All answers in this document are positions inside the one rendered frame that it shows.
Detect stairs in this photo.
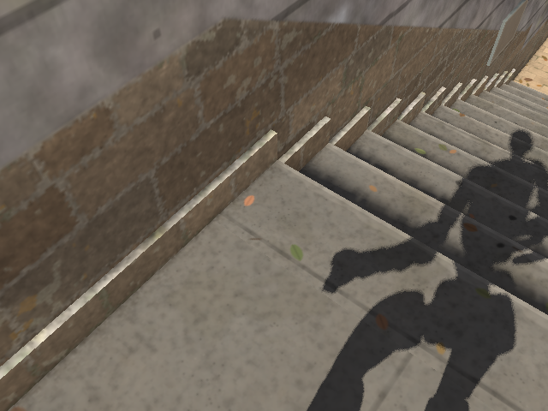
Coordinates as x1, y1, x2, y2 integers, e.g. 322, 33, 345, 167
299, 81, 548, 315

